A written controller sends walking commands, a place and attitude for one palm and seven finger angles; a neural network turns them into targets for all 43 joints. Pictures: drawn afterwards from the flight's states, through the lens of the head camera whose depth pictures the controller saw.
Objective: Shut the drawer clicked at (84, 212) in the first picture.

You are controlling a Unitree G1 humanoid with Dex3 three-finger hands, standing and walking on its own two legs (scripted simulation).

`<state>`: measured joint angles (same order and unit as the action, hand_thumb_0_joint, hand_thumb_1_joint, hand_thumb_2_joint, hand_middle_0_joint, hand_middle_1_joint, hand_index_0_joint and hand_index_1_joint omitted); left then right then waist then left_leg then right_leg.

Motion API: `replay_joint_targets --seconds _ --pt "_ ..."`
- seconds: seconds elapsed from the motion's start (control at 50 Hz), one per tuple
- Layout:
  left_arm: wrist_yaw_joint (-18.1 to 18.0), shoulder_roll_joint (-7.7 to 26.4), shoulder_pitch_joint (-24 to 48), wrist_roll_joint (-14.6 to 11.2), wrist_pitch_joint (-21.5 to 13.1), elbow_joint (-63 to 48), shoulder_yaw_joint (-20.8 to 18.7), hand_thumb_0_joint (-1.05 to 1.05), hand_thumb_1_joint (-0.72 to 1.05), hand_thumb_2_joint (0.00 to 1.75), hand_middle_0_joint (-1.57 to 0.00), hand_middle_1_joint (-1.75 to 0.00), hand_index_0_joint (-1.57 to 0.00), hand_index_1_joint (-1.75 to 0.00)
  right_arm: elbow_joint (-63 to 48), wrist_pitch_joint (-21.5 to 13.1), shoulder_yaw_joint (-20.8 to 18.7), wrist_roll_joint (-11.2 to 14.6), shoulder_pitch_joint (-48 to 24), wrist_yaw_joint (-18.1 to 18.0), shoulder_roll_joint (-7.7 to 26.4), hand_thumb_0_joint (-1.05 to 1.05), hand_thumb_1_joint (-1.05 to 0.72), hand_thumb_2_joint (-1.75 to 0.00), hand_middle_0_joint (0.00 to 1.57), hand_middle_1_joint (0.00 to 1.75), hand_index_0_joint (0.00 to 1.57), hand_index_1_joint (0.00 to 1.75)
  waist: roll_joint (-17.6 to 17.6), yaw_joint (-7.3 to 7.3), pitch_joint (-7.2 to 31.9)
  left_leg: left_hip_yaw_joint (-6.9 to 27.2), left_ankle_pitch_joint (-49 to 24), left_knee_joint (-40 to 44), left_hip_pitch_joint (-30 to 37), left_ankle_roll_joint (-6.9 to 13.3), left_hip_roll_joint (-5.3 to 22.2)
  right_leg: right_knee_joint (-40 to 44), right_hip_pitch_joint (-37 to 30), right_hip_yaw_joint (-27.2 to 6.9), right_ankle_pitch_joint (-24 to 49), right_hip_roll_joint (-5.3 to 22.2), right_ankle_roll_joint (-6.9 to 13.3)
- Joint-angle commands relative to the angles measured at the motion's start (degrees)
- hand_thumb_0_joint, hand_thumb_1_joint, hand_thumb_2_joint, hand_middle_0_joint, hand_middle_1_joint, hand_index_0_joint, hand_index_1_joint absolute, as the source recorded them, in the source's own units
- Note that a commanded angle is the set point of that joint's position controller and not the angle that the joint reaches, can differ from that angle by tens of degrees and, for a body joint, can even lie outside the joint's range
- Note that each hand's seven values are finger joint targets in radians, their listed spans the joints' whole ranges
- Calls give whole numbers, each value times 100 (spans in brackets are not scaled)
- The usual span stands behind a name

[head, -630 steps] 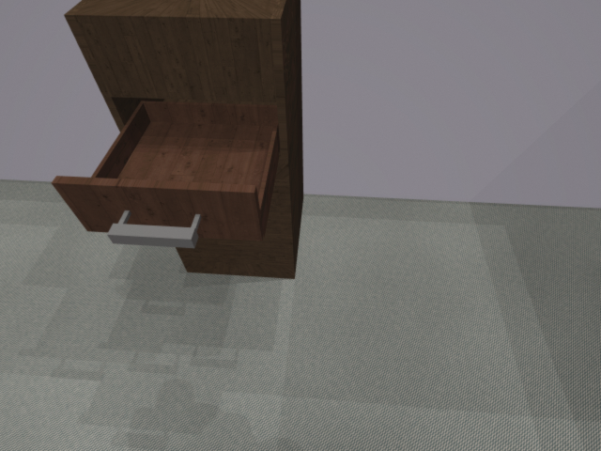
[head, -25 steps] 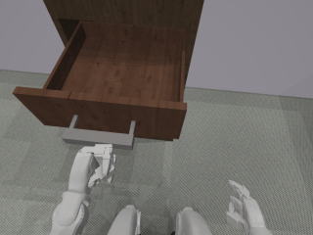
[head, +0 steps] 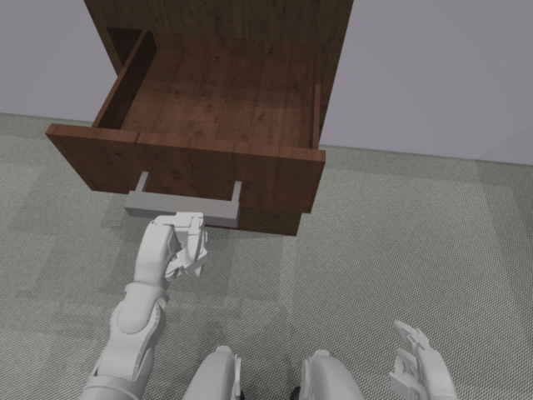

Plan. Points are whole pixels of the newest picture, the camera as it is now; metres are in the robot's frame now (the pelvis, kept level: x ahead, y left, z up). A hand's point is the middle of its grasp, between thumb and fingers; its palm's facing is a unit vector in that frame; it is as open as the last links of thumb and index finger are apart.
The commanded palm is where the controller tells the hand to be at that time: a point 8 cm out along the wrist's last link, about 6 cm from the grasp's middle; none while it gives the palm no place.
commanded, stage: push the drawer shut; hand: left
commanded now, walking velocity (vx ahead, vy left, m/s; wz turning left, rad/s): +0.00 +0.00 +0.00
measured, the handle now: (187, 195) +0.40 +0.14 +0.04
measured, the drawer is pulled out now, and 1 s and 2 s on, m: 0.25 0.12 0.00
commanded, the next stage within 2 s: none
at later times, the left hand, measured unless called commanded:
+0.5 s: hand (215, 211) +0.38 +0.09 +0.03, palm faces -0.11 -0.99 -0.05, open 3.3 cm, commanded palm +0.38 +0.14 +0.04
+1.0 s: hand (224, 177) +0.44 +0.08 +0.04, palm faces -0.08 -1.00 -0.06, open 3.4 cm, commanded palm +0.44 +0.14 +0.04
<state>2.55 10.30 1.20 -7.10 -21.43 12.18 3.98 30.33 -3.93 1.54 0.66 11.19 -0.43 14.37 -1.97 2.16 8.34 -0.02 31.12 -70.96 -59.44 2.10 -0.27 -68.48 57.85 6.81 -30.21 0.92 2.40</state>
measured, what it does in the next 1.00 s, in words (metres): stands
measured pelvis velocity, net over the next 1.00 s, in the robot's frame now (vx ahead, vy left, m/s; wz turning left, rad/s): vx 0.00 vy -0.01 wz -0.03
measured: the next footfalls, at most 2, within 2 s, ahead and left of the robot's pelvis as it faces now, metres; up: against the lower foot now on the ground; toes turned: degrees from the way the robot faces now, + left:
none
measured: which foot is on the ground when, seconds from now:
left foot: down 0.00-1.00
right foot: down 0.00-1.00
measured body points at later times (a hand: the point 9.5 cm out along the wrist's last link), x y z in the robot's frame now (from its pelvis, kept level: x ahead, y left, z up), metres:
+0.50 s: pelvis +0.00 +0.00 +0.00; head +0.10 +0.00 +0.44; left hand +0.38 +0.15 +0.04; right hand +0.12 -0.26 -0.11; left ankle +0.03 +0.09 -0.63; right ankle +0.03 -0.10 -0.63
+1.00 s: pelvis +0.00 -0.01 +0.00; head +0.12 -0.01 +0.44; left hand +0.44 +0.14 +0.04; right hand +0.07 -0.27 -0.12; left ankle +0.03 +0.09 -0.63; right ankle +0.03 -0.10 -0.63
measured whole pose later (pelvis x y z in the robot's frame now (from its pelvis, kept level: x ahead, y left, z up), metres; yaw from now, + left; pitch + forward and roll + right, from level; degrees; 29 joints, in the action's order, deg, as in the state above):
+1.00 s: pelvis +0.00 -0.01 +0.00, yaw -1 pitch +22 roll -1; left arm 1.2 12.2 33.6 -5.3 -28.1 48.6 -7.5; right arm 36.0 -0.3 0.8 -0.4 15.8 1.1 14.4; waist -1.9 6.5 7.8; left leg -1.4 29.5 -68.6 -61.3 1.5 0.8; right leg -67.1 61.0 5.3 -28.4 -0.2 3.0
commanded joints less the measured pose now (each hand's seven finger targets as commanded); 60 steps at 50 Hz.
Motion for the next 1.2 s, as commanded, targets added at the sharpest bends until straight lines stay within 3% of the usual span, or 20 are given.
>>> replay_joint_targets --seconds 0.0,0.16,0.2,0.28,0.32,0.34,0.38,0.42,0.46,0.6,0.62,0.68,0.76,0.86,0.88,0.98,1.06,1.12,1.14,1.18 --pt "-148 160 1941 50 -397 -1010 -167 0 90 90 -140 -160 -140 -160 -666 -176 -312 11 53 -30 784 0 -90 -90 20 30 20 30 66 310 2029 446 -1160 1111 1487 -40 49 1056 -871 -457 856 -60 -67" --pt "-244 286 2609 57 -506 -507 -409 0 90 90 -140 -160 -140 -160 -557 -54 -311 2 121 26 785 0 -90 -90 20 30 20 30 -71 262 2122 413 -1228 1196 1590 -83 42 1093 -972 -482 936 -73 -39" --pt "-253 131 2703 75 -528 -336 -282 0 90 90 -140 -160 -140 -160 -541 -17 -311 -6 160 42 786 0 -90 -90 20 30 20 30 -50 319 2102 445 -1342 1208 1681 -84 60 1072 -874 -448 1017 -81 -47" --pt "-294 334 3073 67 -600 52 -517 0 90 90 -140 -160 -140 -160 -454 43 -324 -15 238 40 824 0 -90 -90 20 30 20 30 156 379 2045 403 -1301 1177 1488 -59 55 1101 -966 -486 1051 -95 -61" --pt "-279 249 3404 85 -649 209 -448 0 90 90 -140 -160 -140 -160 -395 69 -331 -6 268 40 803 0 -90 -90 20 30 20 30 102 434 1976 383 -1209 1177 1460 -62 47 1131 -945 -514 1004 -86 -71" --pt "-296 335 3511 78 -679 269 -564 0 90 90 -140 -160 -140 -160 -355 77 -344 -14 288 38 814 0 -90 -90 20 30 20 30 -13 411 2067 364 -1207 1160 1493 -65 39 1135 -933 -533 998 -85 -67" --pt "-294 495 3673 83 -727 418 -706 0 90 90 -140 -160 -140 -160 -328 86 -350 -16 342 20 842 0 -90 -90 20 30 20 30 127 412 2136 359 -1252 1144 1421 -54 36 1115 -1026 -554 1054 -99 -68" --pt "-280 346 3848 77 -771 464 -611 0 90 90 -140 -160 -140 -160 -280 94 -363 -23 386 40 816 0 -90 -90 20 30 20 30 -180 431 2333 365 -1442 1145 1688 -86 45 1076 -929 -535 1198 -92 -67" --pt "-278 401 3939 35 -769 644 -715 0 90 90 -140 -160 -140 -160 -231 119 -373 -26 439 46 823 0 -90 -90 20 30 20 30 36 449 2341 326 -1461 1121 1585 -70 39 1128 -1066 -570 1266 -105 -80" --pt "-252 455 4526 89 -851 1219 -806 0 90 90 -140 -160 -140 -160 -110 165 -379 -48 618 66 826 0 -90 -90 20 30 20 30 -45 541 2365 271 -1560 1094 1498 -56 25 1123 -1116 -605 1463 -123 -89" --pt "-276 623 4650 78 -885 1250 -972 0 90 90 -140 -160 -140 -160 -84 177 -388 -40 646 60 848 0 -90 -90 20 30 20 30 61 532 2387 289 -1547 1095 1476 -62 40 1110 -1120 -599 1448 -124 -91" --pt "-260 648 4791 97 -944 1399 -1002 0 90 90 -140 -160 -140 -160 -89 180 -393 -62 716 80 846 0 -90 -90 20 30 20 30 -15 519 2513 255 -1621 1073 1431 -54 17 1087 -1229 -641 1564 -139 -85" --pt "-239 646 5233 120 -1021 1739 -1041 0 90 90 -140 -160 -140 -160 -3 207 -387 -64 778 84 821 0 -90 -90 20 30 20 30 53 634 2415 200 -1470 1048 1274 -43 11 1152 -1220 -695 1504 -133 -112" --pt "-235 767 5550 121 -1103 2025 -1223 0 90 90 -140 -160 -140 -160 68 217 -403 -94 897 110 830 0 -90 -90 20 30 20 30 -38 652 2629 170 -1581 989 1326 -40 3 1135 -1240 -722 1621 -147 -116" --pt "-228 983 5621 124 -1114 2132 -1389 0 90 90 -140 -160 -140 -160 81 215 -397 -101 961 100 856 0 -90 -90 20 30 20 30 93 646 2607 171 -1568 977 1189 -23 -1 1110 -1324 -745 1646 -161 -117" --pt "-167 1120 6271 155 -1207 2482 -1495 0 90 90 -140 -160 -140 -160 143 208 -381 -118 1066 98 843 0 -90 -90 20 30 20 30 52 754 2622 144 -1369 921 982 0 -18 1124 -1307 -822 1494 -174 -128" --pt "-100 1324 6495 147 -1252 2715 -1708 0 90 90 -140 -160 -140 -160 181 221 -373 -135 1163 100 846 0 -90 -90 20 30 20 30 -33 750 2808 114 -1544 886 990 -7 -16 1108 -1431 -869 1711 -175 -127" --pt "-43 1180 6693 150 -1257 2786 -1600 0 90 90 -140 -160 -140 -160 184 235 -381 -144 1242 136 853 0 -90 -90 20 30 20 30 -385 762 3002 178 -1745 906 1367 -37 4 1029 -1161 -758 1778 -202 -102" --pt "-52 1175 6816 142 -1248 2902 -1594 0 90 90 -140 -160 -140 -160 222 246 -381 -153 1267 143 859 0 -90 -90 20 30 20 30 -271 838 2883 189 -1720 900 1338 -30 15 1055 -1106 -744 1749 -213 -112" --pt "-67 1349 6895 143 -1275 3090 -1767 0 90 90 -140 -160 -140 -160 231 246 -387 -172 1352 148 903 0 -90 -90 20 30 20 30 -73 845 2847 201 -1656 870 1168 0 10 1037 -1129 -756 1707 -237 -115"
